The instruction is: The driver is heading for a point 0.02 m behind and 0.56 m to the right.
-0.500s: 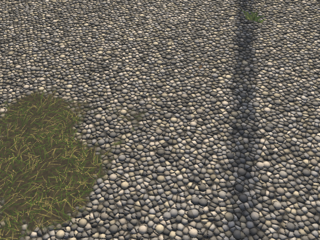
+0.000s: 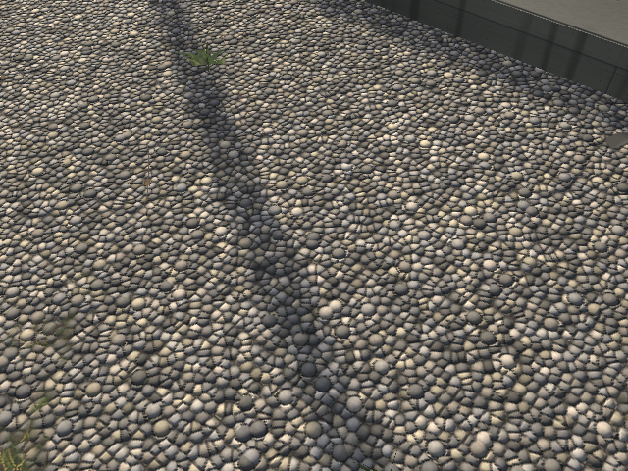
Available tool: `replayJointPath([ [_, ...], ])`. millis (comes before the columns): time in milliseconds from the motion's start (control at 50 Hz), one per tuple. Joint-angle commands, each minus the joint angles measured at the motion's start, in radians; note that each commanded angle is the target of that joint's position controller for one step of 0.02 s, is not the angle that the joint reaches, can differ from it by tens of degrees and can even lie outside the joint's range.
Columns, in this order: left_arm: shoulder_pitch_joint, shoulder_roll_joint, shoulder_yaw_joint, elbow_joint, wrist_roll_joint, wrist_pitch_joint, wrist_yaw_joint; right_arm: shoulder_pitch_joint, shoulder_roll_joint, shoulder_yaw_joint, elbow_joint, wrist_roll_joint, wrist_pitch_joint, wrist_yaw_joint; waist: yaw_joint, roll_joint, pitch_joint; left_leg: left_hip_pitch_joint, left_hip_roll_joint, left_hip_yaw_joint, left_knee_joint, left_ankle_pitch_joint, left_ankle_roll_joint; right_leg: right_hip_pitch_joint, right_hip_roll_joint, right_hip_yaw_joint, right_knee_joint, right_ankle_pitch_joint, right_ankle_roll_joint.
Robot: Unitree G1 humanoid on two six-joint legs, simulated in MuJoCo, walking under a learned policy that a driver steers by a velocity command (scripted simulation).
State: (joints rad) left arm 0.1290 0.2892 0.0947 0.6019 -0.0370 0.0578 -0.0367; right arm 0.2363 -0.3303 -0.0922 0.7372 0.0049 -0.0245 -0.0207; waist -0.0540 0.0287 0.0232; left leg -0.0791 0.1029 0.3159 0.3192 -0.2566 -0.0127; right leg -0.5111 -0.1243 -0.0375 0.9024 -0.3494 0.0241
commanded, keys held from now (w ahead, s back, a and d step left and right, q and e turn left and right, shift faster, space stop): w+e+shift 0.54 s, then e+shift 0.46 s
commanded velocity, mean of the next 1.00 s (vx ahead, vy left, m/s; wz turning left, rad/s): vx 0.64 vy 0.00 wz -0.99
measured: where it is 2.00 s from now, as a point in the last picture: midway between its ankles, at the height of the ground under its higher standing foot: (570, 372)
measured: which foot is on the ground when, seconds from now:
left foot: down 0.00-0.16, up 0.18-0.56, down 0.58-0.96, up 0.98-1.00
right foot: up 0.00-0.12, down 0.14-0.58, up 0.60-0.96, down 0.98-1.00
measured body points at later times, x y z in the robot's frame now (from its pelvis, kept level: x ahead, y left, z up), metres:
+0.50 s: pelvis +0.28 -0.16 -0.02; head +0.32 -0.19 +0.43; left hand +0.35 +0.13 -0.13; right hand +0.41 -0.47 -0.09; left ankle +0.54 -0.10 -0.70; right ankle +0.07 -0.15 -0.75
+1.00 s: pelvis +0.56 -0.34 -0.04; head +0.57 -0.40 +0.41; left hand +0.93 -0.34 -0.08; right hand +0.40 -0.61 -0.16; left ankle +0.58 -0.15 -0.71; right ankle +0.60 -0.47 -0.75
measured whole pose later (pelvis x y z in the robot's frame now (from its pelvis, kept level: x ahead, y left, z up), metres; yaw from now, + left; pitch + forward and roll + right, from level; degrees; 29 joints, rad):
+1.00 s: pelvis +0.56 -0.34 -0.04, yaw -56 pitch -2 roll +3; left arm 0.09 0.38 0.11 0.58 -0.03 0.02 -0.04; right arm 0.14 -0.33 -0.09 0.73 0.03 -0.02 -0.01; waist -0.04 0.01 0.14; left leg -0.13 0.08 0.21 0.90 -0.55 -0.04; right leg -0.50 0.03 -0.05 0.67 -0.13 -0.13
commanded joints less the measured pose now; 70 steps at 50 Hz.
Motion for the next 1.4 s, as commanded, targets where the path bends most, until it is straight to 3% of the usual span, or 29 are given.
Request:
replayJointPath([
  [20,-0.152,0.058,0.007,-0.113,-0.005,-0.025,-0.015,0.025,-0.186,-0.061,-0.036,0.007,-0.024,0.009,-0.034,0.07,0.022,0.213,0.303,-0.247,-0.2,-0.219,0.162,-0.222,-0.026,-0.013,-0.05,-0.036,-0.042],
  [40,-0.193,0.067,-0.003,-0.126,0.11,-0.001,-0.06,0.084,-0.144,-0.039,-0.02,-0.054,-0.006,0.029,-0.051,0.055,-0.009,0.185,0.286,-0.152,-0.159,-0.25,0.12,-0.129,0.03,-0.073,-0.127,-0.038,-0.061],
  [100,-0.157,0.073,-0.003,-0.113,0.084,0.0,-0.081,0.056,-0.173,-0.039,-0.025,-0.039,0.021,0.043,-0.005,0.12,0.021,0.039,0.274,-0.06,-0.078,-0.169,0.082,0.088,0.086,-0.155,-0.209,-0.069,-0.11],
  [140,0.179,0.126,0.027,0.008,0.078,-0.014,-0.04,0.008,-0.175,-0.034,-0.039,-0.018,0.027,0.048,0.19,-0.01,-0.099,-0.141,0.208,0.065,0.375,0.292,0.052,0.508,0.188,-0.162,-0.297,-0.048,-0.158],
  [160,0.397,0.218,0.055,0.085,0.068,-0.028,-0.009,-0.055,-0.102,-0.009,-0.079,-0.033,0.028,0.052,0.299,-0.241,-0.118,-0.464,0.116,0.048,0.796,-0.034,0.018,0.733,0.063,0.112,-0.431,-0.24,-0.208],
  [180,0.338,0.338,0.061,0.038,0.049,-0.034,0.009,-0.193,-0.029,0.012,-0.212,-0.058,0.01,0.057,0.262,-0.428,-0.068,-0.892,-0.056,-0.14,1.029,-0.39,-0.041,0.763,-0.113,0.68,-0.652,-0.479,-0.298],
  [200,0.303,0.31,0.051,0.02,0.049,-0.043,0.016,-0.272,-0.095,0.004,-0.249,-0.077,-0.002,0.057,0.264,-0.209,-0.03,-0.986,-0.023,-0.307,1.065,-0.29,-0.042,0.735,-0.172,0.738,-0.706,-0.341,-0.317],
  [240,0.255,0.241,0.025,0.04,0.061,-0.056,0.03,-0.119,-0.11,0.011,-0.186,-0.066,-0.025,0.06,0.143,-0.138,0.013,-0.863,0.044,-0.316,0.935,-0.125,-0.036,0.611,-0.122,0.541,-0.674,-0.17,-0.309],
  [300,0.164,0.187,-0.003,0.034,0.052,-0.095,0.029,-0.044,-0.13,0.011,-0.135,-0.075,0.002,0.067,0.057,-0.14,0.043,-0.685,0.045,-0.313,0.83,-0.016,-0.063,0.417,0.001,0.439,-0.741,-0.084,-0.303],
  [480,0.298,0.213,0.012,0.138,0.032,-0.144,0.035,-0.361,-0.056,0.05,-0.231,-0.028,-0.004,0.071,0.115,-0.1,0.08,-0.509,-0.065,-0.308,0.319,0.277,-0.037,0.43,0.009,0.439,-0.756,0.507,-0.285],
  [540,0.238,0.268,0.024,0.146,0.035,-0.143,0.038,-0.111,-0.127,0.021,-0.162,-0.023,-0.012,0.039,-0.006,-0.091,-0.076,-0.098,-0.143,-0.293,0.28,0.144,0.011,0.433,0.041,0.402,-0.509,0.962,-0.205],
  [560,0.205,0.295,0.032,0.149,0.043,-0.14,0.031,0.102,-0.162,0.001,-0.114,-0.019,-0.013,0.012,-0.122,-0.077,-0.168,0.141,-0.133,-0.275,0.272,0.101,0.022,0.352,0.084,0.377,-0.24,1.009,-0.173],
  [580,0.2,0.213,0.011,0.142,0.049,-0.149,0.028,0.299,-0.218,-0.02,-0.082,-0.043,-0.019,-0.016,-0.192,-0.043,-0.277,0.378,0.014,-0.403,0.273,-0.098,0.038,0.206,0.161,0.341,0.075,0.797,-0.147],
  [600,0.274,0.018,-0.032,0.088,0.011,-0.144,0.032,0.299,-0.291,-0.03,-0.086,-0.095,-0.031,-0.015,-0.089,0.301,-0.373,0.53,0.342,-0.87,0.103,-0.254,0.095,-0.066,0.306,0.241,0.413,-0.145,-0.12],
  [620,0.294,0.11,-0.028,0.085,0.028,-0.134,0.039,0.189,-0.255,-0.027,-0.108,-0.077,-0.027,-0.003,-0.026,0.337,-0.388,0.45,0.376,-1.118,0.002,-0.087,0.136,-0.132,0.266,0.209,0.517,-0.153,-0.128],
  [640,0.247,0.156,-0.015,0.113,0.047,-0.117,0.041,0.081,-0.151,-0.005,-0.124,-0.065,-0.023,0.001,0.001,0.201,-0.246,0.305,0.342,-0.925,0.033,0.034,0.151,-0.142,0.187,0.173,0.511,-0.065,-0.124],
  [660,0.211,0.152,-0.012,0.084,-0.029,-0.108,0.05,0.019,-0.042,0.018,-0.159,-0.011,-0.045,-0.011,-0.015,0.223,-0.141,0.244,0.271,-0.709,0.011,0.282,0.159,-0.148,0.116,0.174,0.519,-0.069,-0.069],
  [700,0.147,0.175,0.009,0.068,-0.021,-0.075,0.053,-0.042,-0.025,0.022,-0.119,-0.015,-0.064,-0.01,0.031,0.077,-0.06,0.071,0.201,-0.491,0.004,0.478,0.148,-0.097,0.045,0.15,0.471,-0.056,-0.046],
  [780,0.081,0.059,-0.025,-0.02,-0.009,-0.037,0.032,-0.167,-0.074,0.0,-0.089,0.003,-0.076,-0.008,0.088,0.1,0.058,-0.127,0.209,-0.275,-0.094,0.587,0.172,-0.072,-0.016,0.082,0.148,0.003,-0.006],
  [860,0.095,0.1,-0.007,-0.004,0.014,-0.024,-0.012,-0.22,-0.152,-0.028,-0.091,0.038,-0.062,-0.005,0.102,0.036,-0.044,-0.065,0.146,-0.099,-0.015,0.647,0.131,0.136,0.05,-0.01,-0.15,0.342,-0.038],
  [940,0.204,0.225,0.064,0.009,0.004,-0.019,-0.017,-0.233,-0.181,-0.043,-0.101,0.063,-0.025,0.002,0.196,0.012,-0.122,-0.044,0.143,-0.062,0.313,0.789,0.081,0.369,0.152,-0.089,-0.252,0.285,-0.134],
  [960,0.314,0.264,0.092,0.037,0.0,-0.023,-0.001,-0.232,-0.144,-0.032,-0.111,0.054,-0.014,0.006,0.25,-0.063,-0.145,-0.17,0.101,-0.071,0.545,0.56,0.047,0.548,0.181,-0.051,-0.324,0.339,-0.178],
  [980,0.253,0.319,0.096,0.024,-0.014,-0.03,0.025,-0.157,-0.017,0.003,-0.116,-0.003,-0.006,0.017,0.146,-0.36,-0.067,-0.376,-0.049,-0.082,0.85,-0.322,-0.011,0.598,0.08,0.197,-0.381,0.765,-0.242],
  [1000,0.14,0.377,0.084,-0.079,0.041,-0.051,0.015,-0.049,-0.055,0.007,-0.15,-0.005,-0.014,0.023,0.039,-0.384,-0.26,-0.618,-0.196,-0.284,1.143,-0.504,-0.057,0.747,-0.15,0.771,-0.471,0.663,-0.506],
  [1020,0.109,0.334,0.08,-0.114,0.045,-0.071,-0.003,-0.098,-0.148,-0.006,-0.156,0.013,-0.029,0.025,0.092,-0.21,-0.351,-0.649,-0.162,-0.446,1.141,-0.381,-0.037,0.737,-0.205,0.879,-0.605,0.367,-0.503],
  [1080,0.011,0.238,0.052,-0.114,0.002,-0.083,0.013,-0.189,-0.138,-0.007,-0.147,-0.015,-0.034,-0.001,0.034,-0.022,-0.146,-0.586,-0.089,-0.478,0.917,-0.2,-0.018,0.47,-0.07,0.643,-0.582,0.322,-0.339],
  [1160,0.007,0.239,0.056,-0.118,0.017,-0.054,0.059,-0.201,-0.082,0.002,-0.13,-0.025,-0.012,0.009,0.023,-0.023,-0.166,-0.454,-0.127,-0.446,0.727,-0.14,-0.058,0.345,0.029,0.497,-0.528,0.636,-0.299],
  [1240,0.015,0.229,0.056,-0.118,0.011,-0.024,0.084,-0.23,-0.052,0.009,-0.132,-0.011,0.005,0.007,0.039,-0.057,-0.169,-0.453,-0.163,-0.463,0.591,-0.044,-0.093,0.318,0.072,0.529,-0.503,0.496,-0.26],
  [1400,-0.001,0.187,0.043,-0.135,0.013,-0.004,0.066,-0.248,-0.078,-0.012,-0.141,-0.004,-0.021,0.017,0.07,-0.202,-0.141,-0.281,-0.182,-0.484,0.231,-0.001,-0.054,0.316,0.115,0.668,-0.405,0.38,-0.197],
])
